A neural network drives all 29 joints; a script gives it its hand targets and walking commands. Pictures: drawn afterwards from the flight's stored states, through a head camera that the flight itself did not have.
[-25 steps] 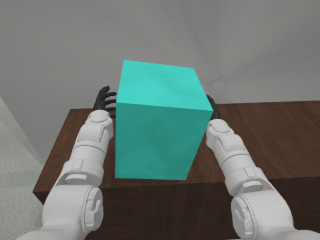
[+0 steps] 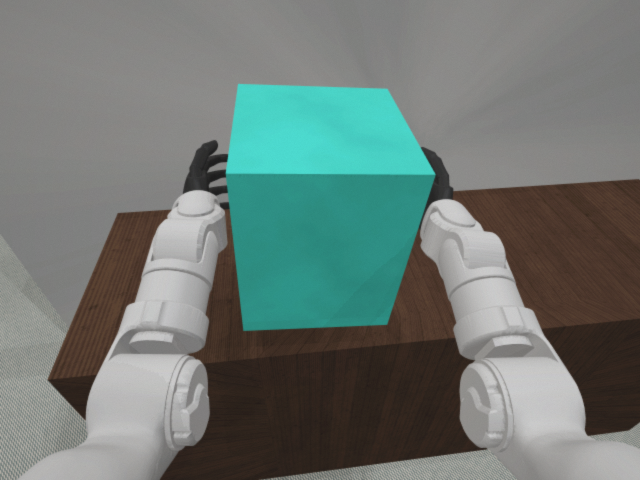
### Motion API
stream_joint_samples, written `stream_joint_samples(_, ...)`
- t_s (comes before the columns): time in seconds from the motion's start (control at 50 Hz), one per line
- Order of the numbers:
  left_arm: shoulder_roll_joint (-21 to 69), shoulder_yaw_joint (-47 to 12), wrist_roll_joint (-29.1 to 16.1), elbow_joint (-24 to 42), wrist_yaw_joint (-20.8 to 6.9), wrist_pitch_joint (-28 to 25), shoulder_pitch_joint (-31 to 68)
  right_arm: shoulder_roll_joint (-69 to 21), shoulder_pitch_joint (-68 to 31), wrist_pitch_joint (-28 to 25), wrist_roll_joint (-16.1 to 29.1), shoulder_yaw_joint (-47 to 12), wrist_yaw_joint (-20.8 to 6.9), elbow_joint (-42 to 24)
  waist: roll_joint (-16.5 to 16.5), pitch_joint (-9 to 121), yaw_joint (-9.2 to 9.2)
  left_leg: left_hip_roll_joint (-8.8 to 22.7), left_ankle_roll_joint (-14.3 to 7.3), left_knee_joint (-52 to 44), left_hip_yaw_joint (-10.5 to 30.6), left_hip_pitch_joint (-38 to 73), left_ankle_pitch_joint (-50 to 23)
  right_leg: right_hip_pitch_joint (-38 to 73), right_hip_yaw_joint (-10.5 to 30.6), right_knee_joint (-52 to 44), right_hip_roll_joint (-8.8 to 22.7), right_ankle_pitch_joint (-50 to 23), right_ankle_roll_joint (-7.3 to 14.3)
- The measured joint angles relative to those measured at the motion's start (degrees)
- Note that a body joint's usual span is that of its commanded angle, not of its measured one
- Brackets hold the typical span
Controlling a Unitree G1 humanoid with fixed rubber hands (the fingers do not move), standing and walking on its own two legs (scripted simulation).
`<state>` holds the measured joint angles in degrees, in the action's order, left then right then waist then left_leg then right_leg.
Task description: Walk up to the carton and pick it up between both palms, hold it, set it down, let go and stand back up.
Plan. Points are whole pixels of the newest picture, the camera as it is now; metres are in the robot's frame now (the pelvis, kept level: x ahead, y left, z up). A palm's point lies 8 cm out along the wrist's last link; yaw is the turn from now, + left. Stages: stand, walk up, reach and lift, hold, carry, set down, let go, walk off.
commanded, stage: reach and lift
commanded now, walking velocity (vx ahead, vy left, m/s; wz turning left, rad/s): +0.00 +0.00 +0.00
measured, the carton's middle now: (315, 209) +0.43 +0.02 +0.16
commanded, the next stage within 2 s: hold in 0.58 s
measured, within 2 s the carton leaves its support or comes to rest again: neither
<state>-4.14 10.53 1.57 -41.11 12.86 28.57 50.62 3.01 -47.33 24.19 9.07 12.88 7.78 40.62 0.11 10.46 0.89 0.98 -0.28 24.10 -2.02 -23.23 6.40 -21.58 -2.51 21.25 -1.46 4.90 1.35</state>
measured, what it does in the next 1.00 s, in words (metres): stands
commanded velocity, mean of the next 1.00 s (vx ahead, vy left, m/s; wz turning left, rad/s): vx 0.00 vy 0.00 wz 0.00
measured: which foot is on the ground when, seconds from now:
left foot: down 0.00-1.00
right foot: down 0.00-1.00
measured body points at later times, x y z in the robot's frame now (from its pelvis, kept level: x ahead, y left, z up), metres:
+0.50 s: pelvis +0.01 +0.00 +0.00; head -0.04 +0.01 +0.45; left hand +0.41 +0.18 +0.20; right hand +0.41 -0.12 +0.17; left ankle +0.07 +0.11 -0.74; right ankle +0.06 -0.10 -0.74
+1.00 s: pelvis +0.01 +0.00 +0.00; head -0.04 +0.01 +0.45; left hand +0.41 +0.17 +0.20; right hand +0.41 -0.12 +0.19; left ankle +0.07 +0.11 -0.74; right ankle +0.06 -0.10 -0.74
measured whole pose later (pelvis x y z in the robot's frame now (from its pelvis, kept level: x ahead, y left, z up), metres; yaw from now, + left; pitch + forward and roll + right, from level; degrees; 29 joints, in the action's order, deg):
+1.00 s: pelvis +0.01 +0.00 +0.00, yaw +0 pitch +6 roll -1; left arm -4.9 10.0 1.7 -31.0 10.7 38.3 46.1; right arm 3.0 -42.9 32.5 11.8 6.6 12.2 31.7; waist 0.1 14.0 0.9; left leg 0.9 -0.3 23.6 -1.9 -22.9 6.3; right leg -21.1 -2.5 20.6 -1.5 5.1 1.3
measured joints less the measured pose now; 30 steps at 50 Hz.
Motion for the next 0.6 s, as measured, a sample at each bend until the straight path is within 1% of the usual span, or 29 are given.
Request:
stream_joint_samples(0.1, 0.0, 0.7, 0.1, 0.0, -0.3, 0.1, 0.0, 0.0, 0.1, -0.1, 0.0, -0.9, 0.4, 0.0, 0.0, 0.3, 0.00, 0.0, 0.0, -0.6, 0.0, 0.1, -0.1, 0.0, 0.0, -0.2, 0.0, 0.4, 0.0)
stream_joint_samples(0.18, -0.6, 0.8, 0.1, 0.2, -1.0, 1.0, -0.4, 0.0, 1.2, -0.1, 0.0, -3.7, 1.6, 0.0, 0.0, 0.7, 0.01, -0.1, 0.0, -1.1, 0.0, 0.1, -0.1, 0.0, 0.0, -0.8, 0.0, 0.4, 0.0)
stream_joint_samples(0.24, -0.7, 0.8, 0.1, 2.4, -1.6, 2.6, -2.2, 0.0, 3.3, 0.0, 0.5, -6.7, 2.6, -1.2, 0.0, 1.6, 0.01, -0.1, 0.0, -1.4, 0.0, 0.1, 0.0, 0.1, 0.0, -1.2, 0.0, 0.4, 0.0)
stream_joint_samples(0.34, -0.7, 0.2, 0.1, 7.2, -2.5, 5.1, -5.3, 0.0, 7.1, 1.5, 2.4, -10.0, 4.7, -5.9, 0.0, 2.8, 0.00, -0.1, 0.0, -1.4, 0.1, 0.1, 0.1, 0.3, 0.0, -1.6, 0.0, 0.3, 0.0)
stream_joint_samples(0.44, -0.7, -0.5, 0.2, 9.3, -2.6, 6.7, -5.8, 0.0, 8.2, 3.2, 2.7, -9.9, 5.2, -8.8, 0.0, 3.2, 0.00, -0.1, 0.0, -0.9, 0.1, 0.1, 0.1, 0.5, 0.0, -1.5, 0.0, 0.1, 0.0)
stream_joint_samples(0.6, -0.7, -0.5, 0.2, 9.5, -2.6, 7.2, -5.8, 0.0, 6.1, 5.8, 2.7, -8.2, 4.9, -8.9, 0.0, 3.6, 0.00, -0.1, 0.0, -0.3, 0.1, 0.2, 0.0, 0.5, 0.0, -0.8, 0.0, 0.0, 0.0)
